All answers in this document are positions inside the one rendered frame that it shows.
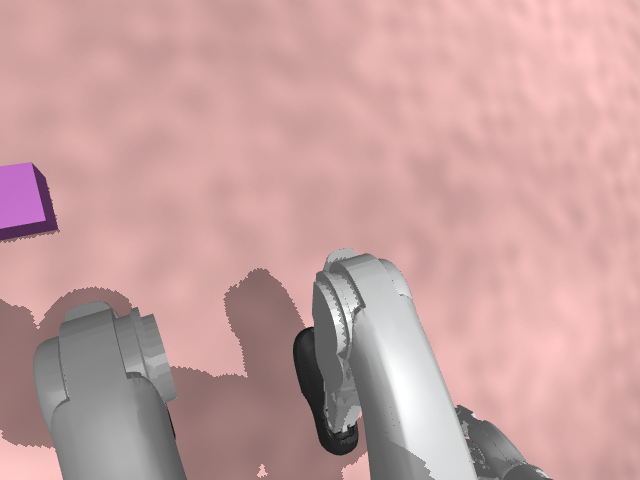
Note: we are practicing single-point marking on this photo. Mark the carton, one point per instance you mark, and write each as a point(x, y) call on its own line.
point(25, 203)

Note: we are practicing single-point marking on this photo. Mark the right robot foot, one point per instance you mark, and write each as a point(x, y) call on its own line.
point(312, 387)

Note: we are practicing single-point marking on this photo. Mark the right robot hand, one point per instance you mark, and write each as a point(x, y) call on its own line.
point(493, 453)

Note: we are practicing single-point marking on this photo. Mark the right robot arm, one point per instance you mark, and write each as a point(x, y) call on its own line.
point(526, 472)

